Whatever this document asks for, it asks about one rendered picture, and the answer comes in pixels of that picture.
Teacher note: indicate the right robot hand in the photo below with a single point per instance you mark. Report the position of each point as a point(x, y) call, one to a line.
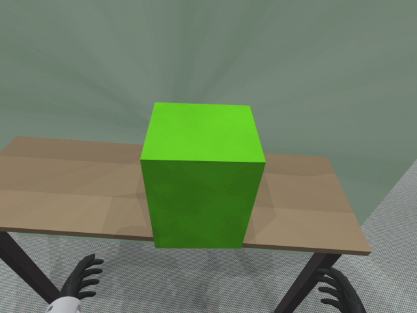
point(349, 301)

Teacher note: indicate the robot left forearm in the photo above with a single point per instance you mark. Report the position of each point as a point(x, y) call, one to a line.
point(65, 305)

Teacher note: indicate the left robot hand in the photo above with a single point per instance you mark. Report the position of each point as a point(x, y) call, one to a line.
point(75, 282)

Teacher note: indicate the carton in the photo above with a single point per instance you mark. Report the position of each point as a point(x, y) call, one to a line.
point(202, 165)

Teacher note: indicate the table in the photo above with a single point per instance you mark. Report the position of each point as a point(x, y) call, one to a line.
point(96, 189)

